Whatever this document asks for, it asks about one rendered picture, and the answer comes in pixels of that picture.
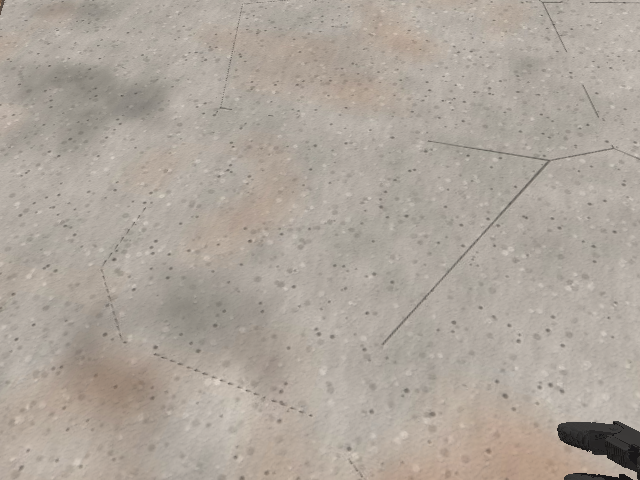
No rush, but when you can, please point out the right robot hand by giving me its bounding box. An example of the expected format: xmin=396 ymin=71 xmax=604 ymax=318
xmin=557 ymin=421 xmax=640 ymax=480

